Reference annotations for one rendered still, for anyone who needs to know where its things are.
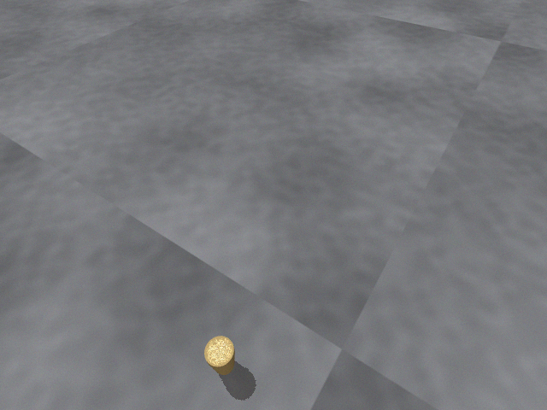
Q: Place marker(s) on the cup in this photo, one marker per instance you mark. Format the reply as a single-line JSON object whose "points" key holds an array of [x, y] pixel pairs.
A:
{"points": [[219, 353]]}

